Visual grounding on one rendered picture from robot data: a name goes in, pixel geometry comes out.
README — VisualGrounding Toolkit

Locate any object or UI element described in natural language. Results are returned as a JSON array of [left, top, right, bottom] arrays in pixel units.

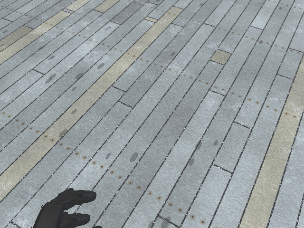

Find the left robot hand
[[31, 188, 103, 228]]

